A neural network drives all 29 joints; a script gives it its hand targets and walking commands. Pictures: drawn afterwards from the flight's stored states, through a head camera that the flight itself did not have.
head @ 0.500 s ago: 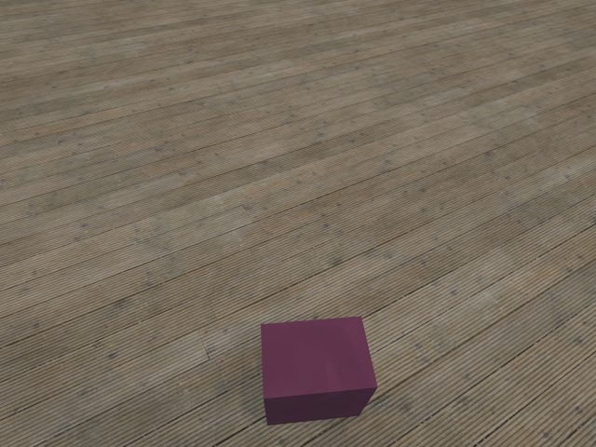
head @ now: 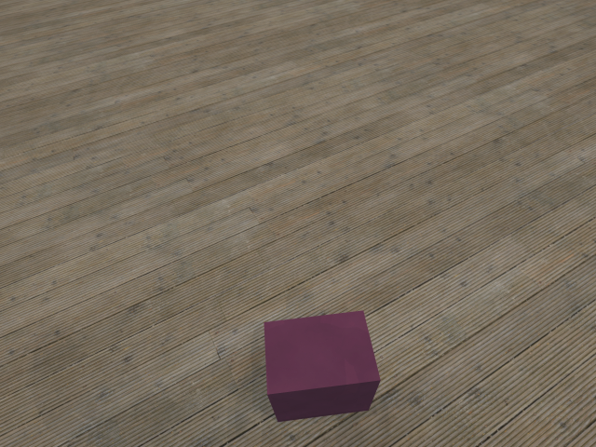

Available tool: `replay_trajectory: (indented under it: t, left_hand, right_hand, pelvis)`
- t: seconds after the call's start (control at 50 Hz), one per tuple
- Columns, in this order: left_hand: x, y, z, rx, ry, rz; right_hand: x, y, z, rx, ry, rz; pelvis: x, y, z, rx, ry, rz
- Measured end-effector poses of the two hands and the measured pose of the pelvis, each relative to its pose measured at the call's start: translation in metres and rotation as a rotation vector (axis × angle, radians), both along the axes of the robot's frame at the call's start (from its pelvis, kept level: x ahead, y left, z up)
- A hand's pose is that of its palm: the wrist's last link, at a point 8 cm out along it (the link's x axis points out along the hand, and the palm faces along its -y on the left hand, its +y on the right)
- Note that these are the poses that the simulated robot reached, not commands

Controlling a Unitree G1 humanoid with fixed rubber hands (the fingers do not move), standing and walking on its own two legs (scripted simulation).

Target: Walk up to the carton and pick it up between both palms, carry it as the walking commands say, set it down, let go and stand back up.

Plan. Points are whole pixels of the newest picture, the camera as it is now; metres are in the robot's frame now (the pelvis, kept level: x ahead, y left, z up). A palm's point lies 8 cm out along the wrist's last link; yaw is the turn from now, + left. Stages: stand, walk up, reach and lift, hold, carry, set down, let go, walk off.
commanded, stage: walk up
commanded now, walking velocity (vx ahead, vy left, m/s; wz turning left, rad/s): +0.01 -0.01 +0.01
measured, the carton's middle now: (318, 368) +0.42 -0.01 -0.63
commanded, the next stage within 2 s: stand in 1.10 s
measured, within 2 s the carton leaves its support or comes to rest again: neither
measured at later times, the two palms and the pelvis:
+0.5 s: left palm out of the picture -0.01 +0.21 -0.15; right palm out of the picture -0.02 -0.27 -0.16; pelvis +0.00 -0.04 -0.01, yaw +1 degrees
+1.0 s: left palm out of the picture -0.02 +0.19 -0.15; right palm out of the picture -0.01 -0.23 -0.15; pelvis +0.01 -0.02 +0.00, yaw +2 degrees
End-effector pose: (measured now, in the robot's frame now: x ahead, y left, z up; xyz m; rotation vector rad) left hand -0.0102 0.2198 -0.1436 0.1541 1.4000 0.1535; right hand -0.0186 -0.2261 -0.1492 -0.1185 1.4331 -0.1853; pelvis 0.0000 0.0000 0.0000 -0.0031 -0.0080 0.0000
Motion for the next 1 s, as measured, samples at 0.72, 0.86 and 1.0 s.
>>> replay_trajectory:
  t: [0.72,0.86,1.0]
  left_hand:
    - [0.002,-0.050,-0.003,-0.012,-0.020,0.023]
    - [0.003,-0.040,-0.006,-0.026,-0.007,0.048]
    - [-0.007,-0.027,-0.004,-0.013,0.031,0.051]
  right_hand:
    - [0.025,-0.036,-0.009,-0.003,0.012,0.041]
    - [0.023,-0.014,-0.003,0.019,0.008,0.058]
    - [0.010,-0.004,-0.002,0.025,0.028,0.047]
  pelvis:
    - [0.010,-0.035,-0.006,-0.002,-0.010,0.037]
    - [0.011,-0.028,-0.003,0.000,-0.019,0.033]
    - [0.010,-0.022,-0.001,0.004,-0.018,0.029]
